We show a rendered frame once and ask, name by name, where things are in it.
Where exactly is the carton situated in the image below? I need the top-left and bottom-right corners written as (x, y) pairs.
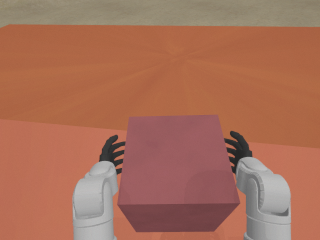
top-left (117, 114), bottom-right (240, 233)

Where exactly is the right robot hand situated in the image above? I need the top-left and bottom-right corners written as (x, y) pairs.
top-left (224, 131), bottom-right (253, 174)

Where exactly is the right robot forearm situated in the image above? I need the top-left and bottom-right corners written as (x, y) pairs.
top-left (235, 157), bottom-right (291, 240)

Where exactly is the left robot hand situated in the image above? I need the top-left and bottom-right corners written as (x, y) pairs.
top-left (99, 134), bottom-right (126, 175)

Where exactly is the left robot forearm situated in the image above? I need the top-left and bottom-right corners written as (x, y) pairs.
top-left (72, 161), bottom-right (119, 240)

